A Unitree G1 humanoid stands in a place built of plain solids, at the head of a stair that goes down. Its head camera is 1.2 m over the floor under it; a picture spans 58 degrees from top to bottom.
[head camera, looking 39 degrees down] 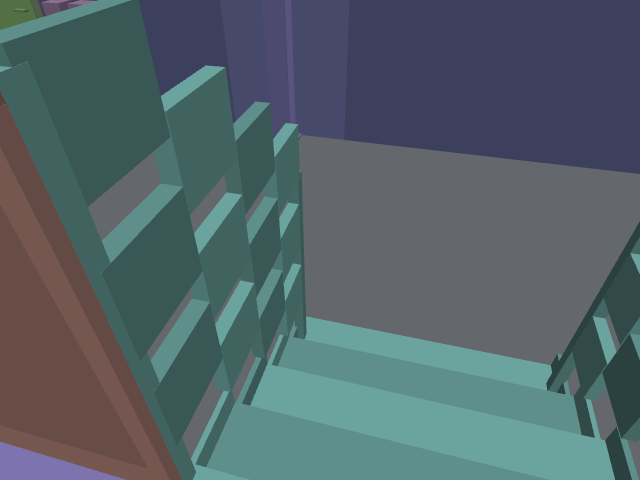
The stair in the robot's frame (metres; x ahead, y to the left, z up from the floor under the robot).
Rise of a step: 0.16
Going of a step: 0.28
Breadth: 1.32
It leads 15 degrees to the right of straight ahead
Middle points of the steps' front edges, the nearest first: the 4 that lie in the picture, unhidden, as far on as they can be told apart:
0.64 -0.33 -0.16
0.91 -0.40 -0.33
1.19 -0.47 -0.49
1.46 -0.54 -0.65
